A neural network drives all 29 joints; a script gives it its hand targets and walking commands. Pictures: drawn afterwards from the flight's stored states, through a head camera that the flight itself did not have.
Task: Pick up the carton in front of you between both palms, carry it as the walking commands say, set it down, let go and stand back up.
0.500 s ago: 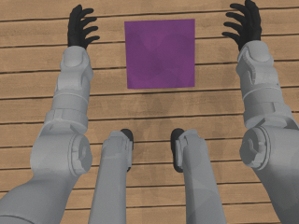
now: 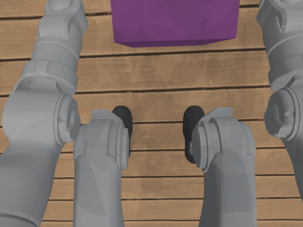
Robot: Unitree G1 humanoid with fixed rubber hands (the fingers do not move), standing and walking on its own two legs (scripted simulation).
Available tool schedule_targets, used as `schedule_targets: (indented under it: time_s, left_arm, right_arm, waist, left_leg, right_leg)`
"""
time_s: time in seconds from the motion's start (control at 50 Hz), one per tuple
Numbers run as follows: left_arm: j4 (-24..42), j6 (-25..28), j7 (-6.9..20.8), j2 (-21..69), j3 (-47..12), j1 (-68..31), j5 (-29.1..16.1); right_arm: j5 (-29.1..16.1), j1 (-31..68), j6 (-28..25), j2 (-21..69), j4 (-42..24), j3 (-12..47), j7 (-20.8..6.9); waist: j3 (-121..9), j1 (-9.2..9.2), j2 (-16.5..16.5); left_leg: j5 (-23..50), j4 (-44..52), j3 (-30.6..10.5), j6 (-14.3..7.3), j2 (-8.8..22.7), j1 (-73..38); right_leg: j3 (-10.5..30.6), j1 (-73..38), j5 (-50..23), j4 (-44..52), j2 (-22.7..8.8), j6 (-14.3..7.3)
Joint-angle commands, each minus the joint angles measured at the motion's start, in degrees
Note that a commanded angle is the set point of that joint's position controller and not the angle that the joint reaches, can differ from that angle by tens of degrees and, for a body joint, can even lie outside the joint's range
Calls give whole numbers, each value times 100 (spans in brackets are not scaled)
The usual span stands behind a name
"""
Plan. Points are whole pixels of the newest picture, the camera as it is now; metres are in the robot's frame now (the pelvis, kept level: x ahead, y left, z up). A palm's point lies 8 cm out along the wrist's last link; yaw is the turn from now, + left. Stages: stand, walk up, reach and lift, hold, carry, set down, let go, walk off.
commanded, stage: reach and lift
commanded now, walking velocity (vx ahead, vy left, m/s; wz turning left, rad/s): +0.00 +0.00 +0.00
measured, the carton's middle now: out of the picture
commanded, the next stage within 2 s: none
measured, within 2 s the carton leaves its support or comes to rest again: leaves its support in 0.86 s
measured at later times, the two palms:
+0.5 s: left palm out of the picture +0.56 +0.13 -0.19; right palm out of the picture +0.55 -0.19 -0.18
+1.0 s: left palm out of the picture +0.56 +0.12 -0.13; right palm out of the picture +0.54 -0.18 -0.13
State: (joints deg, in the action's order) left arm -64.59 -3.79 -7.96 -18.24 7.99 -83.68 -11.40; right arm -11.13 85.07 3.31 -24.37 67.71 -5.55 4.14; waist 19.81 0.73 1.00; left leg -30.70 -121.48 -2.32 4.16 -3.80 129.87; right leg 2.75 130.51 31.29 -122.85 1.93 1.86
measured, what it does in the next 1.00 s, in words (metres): stands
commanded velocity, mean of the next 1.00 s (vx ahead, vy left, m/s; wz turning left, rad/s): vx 0.00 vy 0.00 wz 0.00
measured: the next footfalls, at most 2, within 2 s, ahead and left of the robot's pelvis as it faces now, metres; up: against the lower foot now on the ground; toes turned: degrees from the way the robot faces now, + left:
none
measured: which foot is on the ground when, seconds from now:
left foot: down 0.00-1.00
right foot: down 0.00-1.00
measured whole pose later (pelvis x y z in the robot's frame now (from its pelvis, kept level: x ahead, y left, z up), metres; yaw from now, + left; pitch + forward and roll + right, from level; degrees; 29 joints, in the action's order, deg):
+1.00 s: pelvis +0.01 +0.01 -0.01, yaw -1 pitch +40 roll +1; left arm -47.8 -13.3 -11.0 -9.6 14.0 -73.0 -5.1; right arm -5.0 73.3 14.3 -13.2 48.6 -11.5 7.8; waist 9.9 0.9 1.7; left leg -34.1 -124.9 -3.8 5.1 -6.1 130.5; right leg 3.8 130.9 34.0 -125.3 4.5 3.9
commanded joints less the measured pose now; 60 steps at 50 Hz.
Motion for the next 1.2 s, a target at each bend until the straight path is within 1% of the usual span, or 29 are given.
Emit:
schedule_targets:
  time_s: [0.0,0.02,0.06,0.12,0.2,0.26,0.34,0.44,0.5,0.52,0.54,0.56,0.6,0.62,0.66,0.68,0.72,0.78,0.86,0.9,0.94,0.96,1.0,1.04,1.1,1.14,1.18]
  left_arm:
    - [599,230,-9,-868,-85,-1669,-99]
    - [687,249,-11,-863,-113,-1731,-120]
    - [742,261,-1,-830,-235,-1771,-194]
    - [717,259,10,-798,-361,-1697,-268]
    - [559,253,-25,-667,-378,-1292,-248]
    - [377,251,-24,-584,-249,-1063,-139]
    - [374,273,-3,-535,-141,-1197,-32]
    - [454,267,-8,-86,-445,-1677,-155]
    - [454,257,-27,249,-407,-1919,3]
    - [476,243,-13,439,-396,-2023,90]
    - [607,210,113,1159,-599,-2309,78]
    - [599,175,268,1865,-711,-2564,111]
    - [634,30,750,3674,-992,-3190,256]
    - [667,-72,990,4305,-921,-3234,415]
    - [889,-242,1338,4996,-826,-3268,564]
    - [984,-318,1453,5217,-808,-3249,593]
    - [1204,-426,1585,5562,-850,-3214,571]
    - [1625,-500,1623,5993,-1172,-3258,356]
    - [2399,-596,1525,6688,-1750,-3299,-72]
    - [2779,-726,1502,6927,-1929,-3300,-96]
    - [3122,-848,1417,7218,-2082,-3165,-5]
    - [3241,-914,1404,7276,-2098,-3066,54]
    - [3181,-1078,1428,7372,-1982,-2787,274]
    - [2720,-1235,1487,7438,-1650,-2416,624]
    - [2012,-1412,1598,7408,-914,-2065,1210]
    - [1796,-1474,1640,7384,-553,-2010,1485]
    - [1698,-1484,1667,7369,-349,-2046,1638]
  right_arm:
    - [-148,1762,-233,-842,-634,25,49]
    - [-189,1770,-256,-830,-648,71,59]
    - [-242,1734,-276,-779,-647,98,91]
    - [-296,1591,-275,-681,-667,123,148]
    - [-308,1270,-263,-521,-646,149,173]
    - [-216,1098,-248,-395,-523,96,139]
    - [-133,1241,-259,-329,-515,60,109]
    - [-219,1676,-264,57,-599,302,104]
    - [-57,1894,-231,376,-545,257,89]
    - [5,1987,-211,608,-517,270,48]
    - [-10,2271,-184,1357,-596,480,-85]
    - [10,2561,-158,2058,-622,579,-234]
    - [162,3160,-14,3909,-717,770,-697]
    - [279,3243,94,4558,-839,769,-922]
    - [399,3234,294,5239,-1007,727,-1247]
    - [424,3199,360,5441,-1065,707,-1366]
    - [404,3123,448,5787,-1301,752,-1529]
    - [191,3144,536,6182,-1829,1014,-1608]
    - [-140,3379,632,6650,-2942,1608,-1489]
    - [-109,3327,766,6917,-3397,1762,-1431]
    - [-15,3084,902,7195,-3639,1873,-1334]
    - [45,2918,985,7312,-3704,1887,-1313]
    - [256,2542,1180,7562,-3545,1775,-1326]
    - [570,2163,1351,7714,-3093,1485,-1407]
    - [1126,1775,1525,7739,-2333,791,-1562]
    - [1390,1767,1570,7701,-2109,445,-1624]
    - [1546,1826,1578,7683,-2003,231,-1660]
  waist:
    - [-7118,92,-37]
    - [-7126,60,-23]
    - [-7172,114,-47]
    - [-7378,147,-30]
    - [-7528,94,-16]
    - [-7053,59,-85]
    - [-6740,53,-118]
    - [-6730,86,-76]
    - [-6617,122,-40]
    - [-6573,116,-23]
    - [-6549,102,-23]
    - [-6490,108,-38]
    - [-6301,125,-25]
    - [-6156,146,29]
    - [-6000,141,37]
    - [-5970,137,30]
    - [-6121,154,31]
    - [-6955,188,31]
    - [-9161,225,19]
    - [-10227,238,-43]
    - [-10888,246,-160]
    - [-10908,248,-197]
    - [-10378,233,-197]
    - [-9357,155,-179]
    - [-7944,94,-131]
    - [-7645,66,-87]
    - [-7641,60,-68]
  left_leg:
    - [1430,515,571,-95,210,-3411]
    - [1508,468,584,-97,202,-3336]
    - [1678,370,580,-97,199,-3356]
    - [1918,251,599,-91,166,-3537]
    - [2178,258,598,-90,99,-3709]
    - [2025,334,540,-103,75,-3405]
    - [1841,389,492,-133,80,-3244]
    - [1616,492,496,-141,27,-3388]
    - [1409,522,520,-125,-44,-3447]
    - [1348,521,521,-132,-70,-3497]
    - [1312,509,523,-154,-124,-3494]
    - [1309,499,542,-149,-167,-3448]
    - [1239,433,571,-158,-277,-3331]
    - [1151,406,611,-180,-338,-3221]
    - [1101,363,697,-245,-397,-2971]
    - [1138,339,726,-272,-405,-2891]
    - [1315,278,750,-311,-411,-2882]
    - [1825,201,774,-321,-414,-3182]
    - [2829,198,825,-265,-493,-4127]
    - [3064,301,882,-218,-541,-4316]
    - [3101,444,936,-166,-609,-4367]
    - [2992,560,941,-160,-642,-4316]
    - [2476,868,931,-171,-690,-4109]
    - [1761,1223,922,-179,-699,-3757]
    - [822,1721,866,-234,-685,-3246]
    - [568,2000,845,-255,-685,-3230]
    - [499,2217,839,-271,-691,-3325]
  right_leg:
    - [-386,-3461,-1594,810,-131,29]
    - [-365,-3555,-1719,753,-119,18]
    - [-371,-3744,-1989,661,-78,24]
    - [-399,-3940,-2238,590,-40,42]
    - [-444,-3910,-2412,563,-2,69]
    - [-432,-3548,-2195,614,-12,77]
    - [-427,-3208,-1937,662,-35,76]
    - [-460,-3252,-1673,742,26,40]
    - [-478,-3344,-1493,792,94,21]
    - [-487,-3323,-1429,797,123,16]
    - [-497,-3327,-1391,803,172,-9]
    - [-496,-3307,-1430,794,224,-26]
    - [-507,-3262,-1417,721,327,-67]
    - [-532,-3189,-1356,677,361,-70]
    - [-595,-3000,-1265,650,435,-64]
    - [-621,-2923,-1285,632,462,-65]
    - [-651,-2914,-1484,575,492,-92]
    - [-687,-3278,-2039,497,509,-102]
    - [-780,-4386,-3114,487,544,-52]
    - [-806,-4986,-3507,570,577,-11]
    - [-840,-5248,-3649,693,645,43]
    - [-854,-5257,-3563,794,666,63]
    - [-887,-4924,-2978,1086,699,81]
    - [-905,-4288,-2109,1450,711,81]
    - [-899,-3489,-1052,1940,730,-4]
    - [-903,-3368,-787,2184,739,-44]
    - [-891,-3442,-724,2385,750,-67]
